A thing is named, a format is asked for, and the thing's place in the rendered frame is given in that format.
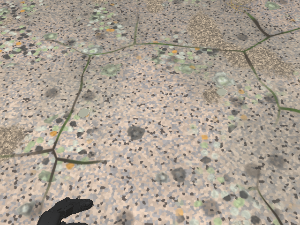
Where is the left robot hand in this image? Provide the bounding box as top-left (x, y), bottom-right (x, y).
top-left (37, 197), bottom-right (93, 225)

